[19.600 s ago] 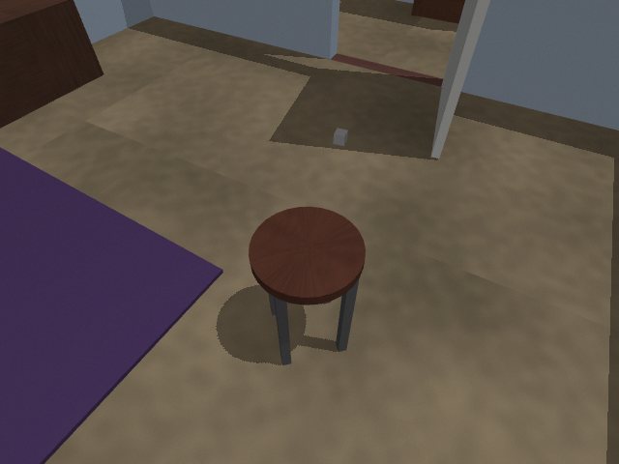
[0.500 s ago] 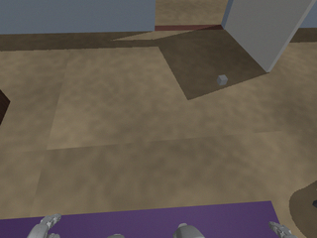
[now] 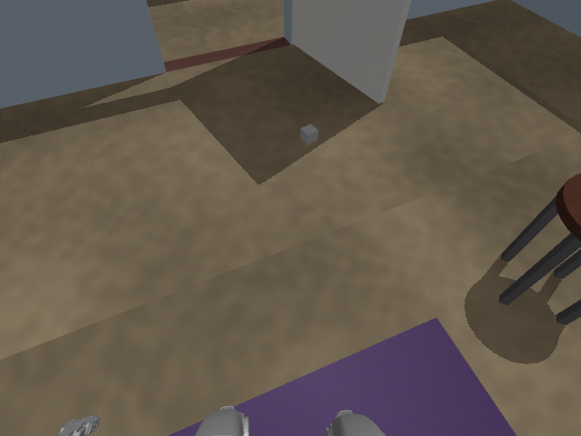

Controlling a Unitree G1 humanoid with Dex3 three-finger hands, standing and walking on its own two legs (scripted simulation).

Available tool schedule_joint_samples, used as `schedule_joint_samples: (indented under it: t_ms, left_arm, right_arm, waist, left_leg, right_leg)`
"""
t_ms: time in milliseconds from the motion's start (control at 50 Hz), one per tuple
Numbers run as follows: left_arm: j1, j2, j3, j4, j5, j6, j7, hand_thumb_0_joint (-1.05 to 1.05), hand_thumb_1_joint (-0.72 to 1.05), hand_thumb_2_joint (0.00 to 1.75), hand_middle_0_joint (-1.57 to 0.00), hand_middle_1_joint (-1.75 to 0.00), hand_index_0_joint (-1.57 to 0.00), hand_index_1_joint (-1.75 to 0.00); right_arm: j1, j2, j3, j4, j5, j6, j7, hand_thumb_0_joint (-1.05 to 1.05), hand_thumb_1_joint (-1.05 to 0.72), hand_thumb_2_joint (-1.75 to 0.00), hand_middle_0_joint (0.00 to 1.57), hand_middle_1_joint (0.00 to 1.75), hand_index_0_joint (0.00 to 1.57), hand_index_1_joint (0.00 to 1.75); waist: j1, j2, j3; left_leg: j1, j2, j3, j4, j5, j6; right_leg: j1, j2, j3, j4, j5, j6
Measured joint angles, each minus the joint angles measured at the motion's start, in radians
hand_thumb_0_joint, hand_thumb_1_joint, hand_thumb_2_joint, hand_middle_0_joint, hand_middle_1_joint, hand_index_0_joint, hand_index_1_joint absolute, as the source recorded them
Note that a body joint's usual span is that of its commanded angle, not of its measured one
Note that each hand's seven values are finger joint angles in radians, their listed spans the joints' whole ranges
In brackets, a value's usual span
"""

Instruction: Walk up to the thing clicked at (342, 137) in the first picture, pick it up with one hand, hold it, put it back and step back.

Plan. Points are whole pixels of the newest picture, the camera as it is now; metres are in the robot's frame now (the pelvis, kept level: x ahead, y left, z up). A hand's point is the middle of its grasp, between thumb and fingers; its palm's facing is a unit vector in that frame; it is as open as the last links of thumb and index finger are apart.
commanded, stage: walk up
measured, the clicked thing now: (309, 134) +1.52 -0.11 -0.72
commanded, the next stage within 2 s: stand in 1.34 s
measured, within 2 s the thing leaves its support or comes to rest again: neither
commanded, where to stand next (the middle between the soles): +0.07 -0.04 m, yaw -13 degrees
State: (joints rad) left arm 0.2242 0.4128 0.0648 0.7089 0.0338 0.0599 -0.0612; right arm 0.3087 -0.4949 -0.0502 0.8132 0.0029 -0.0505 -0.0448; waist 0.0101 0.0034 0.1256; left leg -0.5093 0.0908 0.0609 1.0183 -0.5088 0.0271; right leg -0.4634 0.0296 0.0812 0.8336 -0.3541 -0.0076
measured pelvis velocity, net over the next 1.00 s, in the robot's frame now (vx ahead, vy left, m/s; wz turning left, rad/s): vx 0.00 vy -0.03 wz -0.25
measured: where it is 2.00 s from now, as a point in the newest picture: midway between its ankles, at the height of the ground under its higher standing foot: outside the picture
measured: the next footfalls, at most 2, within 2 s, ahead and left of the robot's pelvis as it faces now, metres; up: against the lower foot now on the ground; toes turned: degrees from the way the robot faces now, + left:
left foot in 0.04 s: +0.10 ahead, +0.09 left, +0.00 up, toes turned -9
right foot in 0.34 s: +0.04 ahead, -0.17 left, +0.00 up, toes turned -7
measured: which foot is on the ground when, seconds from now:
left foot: up 0.00-0.02, down 0.04-1.00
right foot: down 0.00-0.06, up 0.08-0.32, down 0.34-1.00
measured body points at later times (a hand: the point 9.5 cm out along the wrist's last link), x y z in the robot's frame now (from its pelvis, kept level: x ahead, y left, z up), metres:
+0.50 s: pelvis +0.01 -0.05 +0.01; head +0.05 -0.08 +0.46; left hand +0.13 +0.26 -0.09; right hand +0.04 -0.39 -0.11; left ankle +0.06 +0.10 -0.68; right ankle +0.00 -0.16 -0.70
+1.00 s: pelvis +0.00 -0.03 +0.03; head +0.01 -0.04 +0.48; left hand +0.18 +0.23 -0.08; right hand +0.00 -0.35 -0.10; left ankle +0.06 +0.10 -0.70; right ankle +0.00 -0.16 -0.70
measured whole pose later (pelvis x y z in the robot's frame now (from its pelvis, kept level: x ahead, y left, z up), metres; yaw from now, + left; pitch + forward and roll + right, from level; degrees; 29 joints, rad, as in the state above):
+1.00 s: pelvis +0.00 -0.03 +0.03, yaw -14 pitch -3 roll +1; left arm 0.07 0.35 0.01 1.07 0.00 -0.02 0.00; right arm 0.09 -0.38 0.00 1.11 -0.01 0.00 0.03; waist -0.02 0.01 0.07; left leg -0.24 0.06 0.08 0.52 -0.24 -0.02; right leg -0.26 0.03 0.13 0.56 -0.25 0.01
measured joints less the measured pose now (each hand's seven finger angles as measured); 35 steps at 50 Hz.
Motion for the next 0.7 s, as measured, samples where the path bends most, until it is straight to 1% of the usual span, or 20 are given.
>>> schedule_joint_samples:
  t_ms: [20, 60, 80, 100, 140, 160, 200, 240, 300, 340, 360, 380, 420, 460, 560, 580, 600, 620, 640, 700]
  left_arm:
    - [0.002, -0.003, -0.006, 0.003, -0.002, -0.001, 0.004, 0.01, 0.90, 0.90, -0.21, -0.30, -0.21, -0.30]
    - [0.000, -0.004, -0.013, 0.013, -0.013, 0.001, 0.015, 0.01, 0.90, 0.90, -0.21, -0.30, -0.21, -0.30]
    - [-0.005, -0.002, -0.011, 0.023, -0.018, 0.004, 0.023, 0.01, 0.90, 0.90, -0.21, -0.30, -0.21, -0.30]
    - [-0.009, -0.003, -0.010, 0.037, -0.020, 0.008, 0.033, 0.01, 0.90, 0.90, -0.21, -0.30, -0.21, -0.30]
    - [-0.012, -0.003, -0.012, 0.061, -0.018, 0.009, 0.045, 0.01, 0.90, 0.90, -0.21, -0.30, -0.21, -0.30]
    - [-0.011, 0.001, -0.009, 0.071, -0.020, 0.006, 0.045, 0.01, 0.90, 0.90, -0.21, -0.30, -0.21, -0.30]
    - [-0.008, 0.007, 0.000, 0.087, -0.023, -0.003, 0.040, 0.01, 0.90, 0.90, -0.21, -0.30, -0.21, -0.30]
    - [0.001, 0.010, 0.008, 0.098, -0.023, -0.011, 0.033, 0.01, 0.90, 0.90, -0.21, -0.30, -0.21, -0.30]
    - [0.017, 0.013, 0.015, 0.113, -0.022, -0.021, 0.028, 0.01, 0.90, 0.90, -0.21, -0.30, -0.21, -0.30]
    - [0.028, 0.014, 0.016, 0.123, -0.020, -0.037, 0.034, 0.01, 0.90, 0.90, -0.21, -0.30, -0.21, -0.30]
    - [0.026, 0.009, 0.018, 0.132, -0.016, -0.049, 0.041, 0.01, 0.90, 0.90, -0.21, -0.30, -0.21, -0.30]
    - [0.025, 0.004, 0.018, 0.138, -0.009, -0.058, 0.049, 0.01, 0.90, 0.90, -0.21, -0.30, -0.21, -0.30]
    - [0.032, 0.000, 0.010, 0.143, -0.005, -0.069, 0.060, 0.01, 0.90, 0.90, -0.21, -0.30, -0.21, -0.30]
    - [0.033, -0.012, -0.003, 0.151, -0.010, -0.078, 0.069, 0.01, 0.90, 0.90, -0.21, -0.30, -0.21, -0.30]
    - [0.008, -0.037, -0.034, 0.166, -0.017, -0.089, 0.079, 0.01, 0.90, 0.90, -0.21, -0.30, -0.21, -0.30]
    - [-0.001, -0.040, -0.039, 0.169, -0.019, -0.089, 0.079, 0.01, 0.90, 0.90, -0.21, -0.30, -0.21, -0.30]
    - [-0.015, -0.040, -0.043, 0.174, -0.022, -0.088, 0.080, 0.01, 0.90, 0.90, -0.21, -0.30, -0.21, -0.30]
    - [-0.032, -0.039, -0.045, 0.182, -0.025, -0.086, 0.080, 0.01, 0.90, 0.90, -0.21, -0.30, -0.21, -0.30]
    - [-0.048, -0.042, -0.047, 0.190, -0.029, -0.084, 0.081, 0.01, 0.90, 0.90, -0.21, -0.30, -0.21, -0.30]
    - [-0.082, -0.057, -0.056, 0.221, -0.028, -0.089, 0.080, 0.01, 0.90, 0.90, -0.21, -0.30, -0.21, -0.30]
  right_arm:
    - [0.002, 0.010, 0.004, 0.001, -0.003, -0.004, 0.005, 0.01, -0.91, -0.90, 0.20, 0.30, 0.21, 0.30]
    - [0.007, 0.035, 0.009, 0.004, -0.012, -0.012, 0.013, 0.01, -0.91, -0.90, 0.20, 0.30, 0.21, 0.30]
    - [0.007, 0.053, 0.013, 0.006, -0.021, -0.013, 0.016, 0.01, -0.91, -0.90, 0.20, 0.30, 0.21, 0.30]
    - [0.007, 0.067, 0.020, 0.007, -0.023, -0.012, 0.021, 0.01, -0.91, -0.90, 0.20, 0.30, 0.21, 0.30]
    - [-0.003, 0.089, 0.031, 0.015, -0.024, -0.005, 0.031, 0.01, -0.91, -0.90, 0.21, 0.30, 0.21, 0.30]
    - [-0.008, 0.101, 0.034, 0.019, -0.026, -0.002, 0.032, 0.01, -0.90, -0.90, 0.21, 0.30, 0.21, 0.30]
    - [-0.013, 0.114, 0.035, 0.022, -0.029, 0.001, 0.034, 0.01, -0.90, -0.90, 0.21, 0.30, 0.21, 0.30]
    - [-0.013, 0.112, 0.032, 0.018, -0.036, 0.003, 0.041, 0.01, -0.90, -0.90, 0.21, 0.30, 0.21, 0.30]
    - [-0.012, 0.087, 0.023, 0.004, -0.044, 0.007, 0.049, 0.01, -0.90, -0.90, 0.21, 0.30, 0.21, 0.30]
    - [-0.014, 0.064, 0.017, -0.001, -0.041, 0.019, 0.053, 0.01, -0.90, -0.90, 0.21, 0.30, 0.21, 0.30]
    - [-0.021, 0.050, 0.012, 0.001, -0.037, 0.027, 0.051, 0.01, -0.90, -0.90, 0.21, 0.30, 0.21, 0.30]
    - [-0.032, 0.043, 0.007, 0.008, -0.030, 0.038, 0.047, 0.01, -0.90, -0.90, 0.21, 0.30, 0.21, 0.30]
    - [-0.060, 0.044, 0.005, 0.026, -0.020, 0.058, 0.037, 0.01, -0.90, -0.90, 0.21, 0.30, 0.21, 0.30]
    - [-0.089, 0.042, 0.006, 0.038, -0.009, 0.058, 0.033, 0.01, -0.91, -0.90, 0.20, 0.30, 0.21, 0.30]
    - [-0.144, 0.051, 0.015, 0.060, -0.001, 0.043, 0.038, 0.01, -0.91, -0.90, 0.20, 0.30, 0.21, 0.30]
    - [-0.152, 0.055, 0.016, 0.065, 0.000, 0.040, 0.040, 0.01, -0.91, -0.90, 0.20, 0.30, 0.21, 0.30]
    - [-0.161, 0.064, 0.016, 0.074, -0.002, 0.036, 0.041, 0.01, -0.91, -0.90, 0.20, 0.30, 0.21, 0.30]
    - [-0.170, 0.077, 0.018, 0.084, -0.005, 0.034, 0.042, 0.01, -0.91, -0.90, 0.20, 0.30, 0.21, 0.30]
    - [-0.175, 0.086, 0.022, 0.093, -0.006, 0.033, 0.046, 0.01, -0.91, -0.90, 0.20, 0.30, 0.21, 0.30]
    - [-0.186, 0.102, 0.035, 0.127, -0.007, 0.038, 0.059, 0.01, -0.91, -0.90, 0.20, 0.30, 0.21, 0.30]
  waist:
    - [0.001, -0.003, -0.005]
    - [-0.003, -0.020, -0.012]
    - [-0.005, -0.040, -0.012]
    - [-0.009, -0.049, -0.013]
    - [-0.019, -0.048, -0.008]
    - [-0.022, -0.052, -0.004]
    - [-0.027, -0.052, 0.001]
    - [-0.028, -0.043, 0.001]
    - [-0.029, -0.020, -0.005]
    - [-0.026, 0.003, -0.012]
    - [-0.025, 0.028, -0.006]
    - [-0.026, 0.046, 0.001]
    - [-0.012, 0.038, -0.003]
    - [-0.005, 0.039, -0.003]
    - [0.000, 0.042, -0.009]
    - [-0.001, 0.041, -0.011]
    - [-0.003, 0.032, -0.010]
    - [-0.003, 0.014, -0.005]
    - [-0.003, 0.007, -0.006]
    - [-0.006, 0.017, -0.020]
  left_leg:
    - [0.011, -0.018, 0.006, -0.051, 0.026, 0.004]
    - [0.042, -0.051, 0.015, -0.142, 0.121, 0.007]
    - [0.044, -0.057, 0.027, -0.135, 0.125, 0.003]
    - [0.046, -0.053, 0.035, -0.127, 0.116, 0.000]
    - [0.061, -0.029, 0.039, -0.136, 0.112, -0.005]
    - [0.073, -0.019, 0.044, -0.154, 0.119, -0.008]
    - [0.092, -0.001, 0.049, -0.192, 0.137, -0.015]
    - [0.104, 0.017, 0.054, -0.223, 0.150, -0.020]
    - [0.106, 0.045, 0.064, -0.236, 0.153, -0.032]
    - [0.093, 0.070, 0.064, -0.208, 0.137, -0.043]
    - [0.082, 0.092, 0.051, -0.175, 0.124, -0.038]
    - [0.068, 0.092, 0.020, -0.136, 0.109, -0.031]
    - [0.053, 0.044, -0.027, -0.076, 0.005, -0.024]
    - [0.051, 0.012, -0.052, -0.063, -0.023, -0.019]
    - [0.096, -0.022, -0.053, -0.171, 0.058, -0.010]
    - [0.119, -0.026, -0.049, -0.218, 0.101, -0.007]
    - [0.133, -0.034, -0.046, -0.248, 0.146, -0.025]
    - [0.142, -0.042, -0.038, -0.261, 0.158, -0.045]
    - [0.147, -0.044, -0.033, -0.268, 0.161, -0.056]
    - [0.156, -0.026, -0.038, -0.283, 0.165, -0.065]
  right_leg:
    - [-0.003, 0.004, 0.005, 0.010, -0.005, 0.003]
    - [-0.018, 0.004, 0.017, 0.052, -0.028, 0.009]
    - [-0.029, 0.007, 0.039, 0.083, -0.041, -0.005]
    - [-0.042, 0.026, 0.062, 0.127, -0.081, -0.014]
    - [-0.069, 0.059, 0.065, 0.246, -0.132, -0.019]
    - [-0.079, 0.061, 0.057, 0.295, -0.128, -0.018]
    - [-0.080, 0.045, 0.031, 0.328, -0.110, -0.014]
    - [-0.054, 0.016, 0.002, 0.280, -0.121, -0.006]
    - [0.015, -0.021, -0.038, 0.129, -0.157, -0.001]
    - [0.090, -0.023, -0.065, -0.039, -0.093, -0.006]
    - [0.106, -0.006, -0.076, -0.072, -0.042, -0.002]
    - [0.106, 0.008, -0.083, -0.061, -0.041, -0.002]
    - [0.092, 0.009, -0.060, -0.032, -0.055, -0.010]
    - [0.093, 0.010, -0.041, -0.034, -0.052, -0.014]
    - [0.090, 0.013, -0.017, -0.034, -0.046, -0.012]
    - [0.087, 0.014, -0.015, -0.026, -0.049, -0.011]
    - [0.084, 0.009, -0.012, -0.016, -0.053, -0.008]
    - [0.083, -0.001, -0.003, -0.010, -0.055, -0.004]
    - [0.085, -0.003, 0.002, -0.015, -0.051, -0.002]
    - [0.109, 0.013, -0.002, -0.064, -0.022, -0.002]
